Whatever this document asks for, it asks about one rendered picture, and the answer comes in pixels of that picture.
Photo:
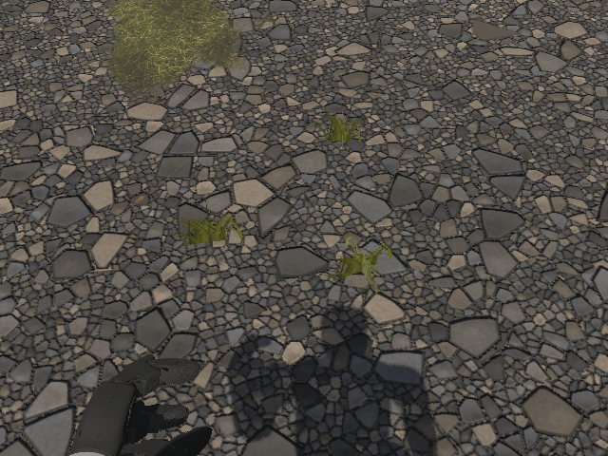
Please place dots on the left robot hand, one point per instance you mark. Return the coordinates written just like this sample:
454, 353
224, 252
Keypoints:
112, 422

